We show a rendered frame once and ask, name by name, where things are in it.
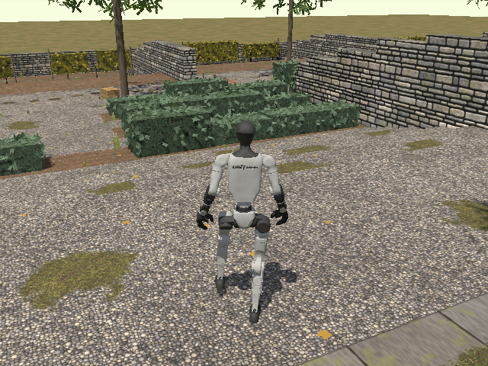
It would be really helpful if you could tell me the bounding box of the left robot forearm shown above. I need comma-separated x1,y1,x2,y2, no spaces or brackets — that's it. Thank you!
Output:
198,184,215,216

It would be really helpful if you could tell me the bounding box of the right robot upper arm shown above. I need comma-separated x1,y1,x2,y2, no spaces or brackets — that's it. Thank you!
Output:
261,154,281,196

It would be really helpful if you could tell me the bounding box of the robot right hand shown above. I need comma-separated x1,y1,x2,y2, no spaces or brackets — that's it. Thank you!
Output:
271,210,288,225

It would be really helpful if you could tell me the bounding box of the robot left hand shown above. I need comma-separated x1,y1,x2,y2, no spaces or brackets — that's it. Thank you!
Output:
196,212,214,230

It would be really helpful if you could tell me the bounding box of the left robot upper arm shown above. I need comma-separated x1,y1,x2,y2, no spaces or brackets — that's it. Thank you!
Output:
208,153,230,196

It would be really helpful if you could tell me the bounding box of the robot left thigh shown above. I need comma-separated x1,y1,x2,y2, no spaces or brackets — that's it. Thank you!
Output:
218,211,234,248

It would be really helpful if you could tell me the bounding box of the right robot forearm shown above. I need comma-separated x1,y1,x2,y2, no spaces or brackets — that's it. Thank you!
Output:
274,184,287,213

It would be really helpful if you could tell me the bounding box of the left robot foot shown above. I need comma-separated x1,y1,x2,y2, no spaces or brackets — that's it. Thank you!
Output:
214,275,225,289

